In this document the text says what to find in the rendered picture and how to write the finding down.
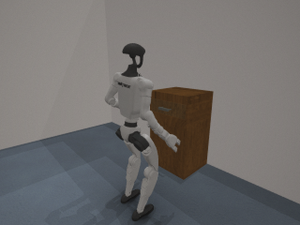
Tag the cabinet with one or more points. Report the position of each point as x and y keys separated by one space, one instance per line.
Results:
x=193 y=131

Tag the right robot forearm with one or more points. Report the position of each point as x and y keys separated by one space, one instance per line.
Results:
x=156 y=127

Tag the robot left thigh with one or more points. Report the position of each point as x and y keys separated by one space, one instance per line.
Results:
x=135 y=159

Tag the right robot upper arm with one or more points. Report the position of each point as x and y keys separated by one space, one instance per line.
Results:
x=146 y=87

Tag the robot right hand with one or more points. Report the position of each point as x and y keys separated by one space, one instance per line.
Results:
x=172 y=141

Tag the left robot forearm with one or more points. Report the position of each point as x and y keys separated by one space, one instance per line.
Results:
x=116 y=104

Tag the drawer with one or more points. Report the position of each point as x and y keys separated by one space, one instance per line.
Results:
x=178 y=110

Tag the robot right foot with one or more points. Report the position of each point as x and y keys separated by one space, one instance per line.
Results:
x=147 y=210

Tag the left robot upper arm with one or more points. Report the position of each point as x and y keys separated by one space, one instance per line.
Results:
x=113 y=89

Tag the handle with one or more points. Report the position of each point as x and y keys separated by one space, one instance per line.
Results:
x=163 y=109

